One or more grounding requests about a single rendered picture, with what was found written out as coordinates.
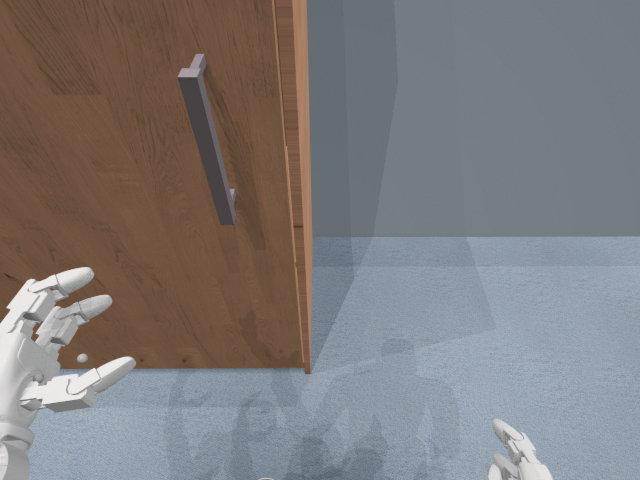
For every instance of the left robot forearm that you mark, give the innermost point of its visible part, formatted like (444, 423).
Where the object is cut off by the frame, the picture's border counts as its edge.
(15, 443)

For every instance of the handle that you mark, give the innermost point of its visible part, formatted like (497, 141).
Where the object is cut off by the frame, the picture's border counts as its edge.
(196, 100)

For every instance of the left robot hand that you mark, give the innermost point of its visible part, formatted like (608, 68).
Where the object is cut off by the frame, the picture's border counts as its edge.
(21, 358)

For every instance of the right robot hand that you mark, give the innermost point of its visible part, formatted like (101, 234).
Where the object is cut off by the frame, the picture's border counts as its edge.
(522, 453)

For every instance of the wardrobe door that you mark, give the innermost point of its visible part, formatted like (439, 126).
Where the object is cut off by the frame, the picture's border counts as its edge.
(99, 168)

